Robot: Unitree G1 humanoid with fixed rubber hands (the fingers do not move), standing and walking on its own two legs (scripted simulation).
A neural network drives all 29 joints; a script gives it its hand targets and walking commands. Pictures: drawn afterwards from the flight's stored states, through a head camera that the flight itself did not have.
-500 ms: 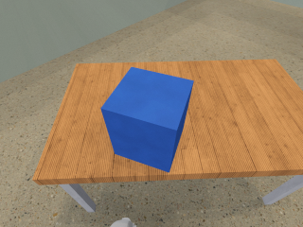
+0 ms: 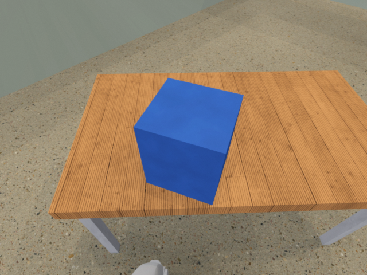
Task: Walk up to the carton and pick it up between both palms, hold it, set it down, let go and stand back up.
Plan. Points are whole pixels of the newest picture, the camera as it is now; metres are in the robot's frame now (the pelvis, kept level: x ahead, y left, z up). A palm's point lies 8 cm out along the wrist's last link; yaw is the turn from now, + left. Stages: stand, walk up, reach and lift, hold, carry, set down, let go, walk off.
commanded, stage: walk up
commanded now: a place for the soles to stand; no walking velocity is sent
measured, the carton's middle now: (190, 142) +0.47 -0.01 -0.02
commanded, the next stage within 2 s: stand in 1.18 s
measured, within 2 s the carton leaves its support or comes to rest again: neither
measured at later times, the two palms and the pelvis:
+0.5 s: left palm out of the picture +0.06 +0.31 -0.10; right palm out of the picture +0.09 -0.32 -0.11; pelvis +0.01 -0.02 +0.00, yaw +0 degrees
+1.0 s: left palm out of the picture +0.12 +0.29 -0.09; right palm out of the picture +0.10 -0.33 -0.11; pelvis +0.02 -0.02 +0.00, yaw +0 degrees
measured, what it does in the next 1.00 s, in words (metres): stands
